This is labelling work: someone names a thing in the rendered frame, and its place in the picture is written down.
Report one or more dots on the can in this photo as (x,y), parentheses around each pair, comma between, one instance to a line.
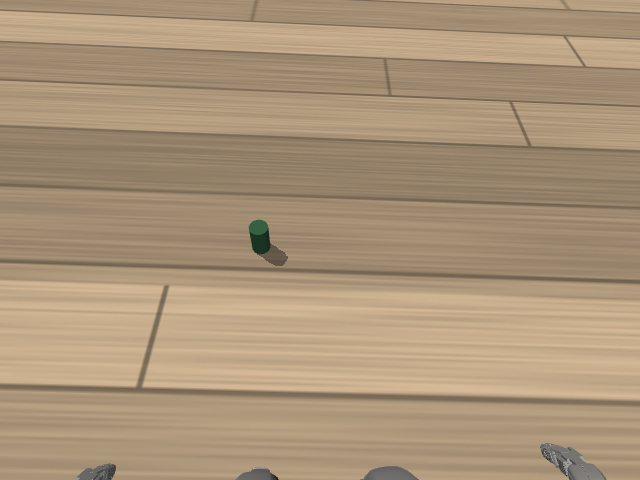
(259,235)

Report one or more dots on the right robot hand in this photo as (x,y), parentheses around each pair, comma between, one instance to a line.
(571,463)

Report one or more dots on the left robot hand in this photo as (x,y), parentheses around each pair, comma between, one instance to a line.
(103,472)

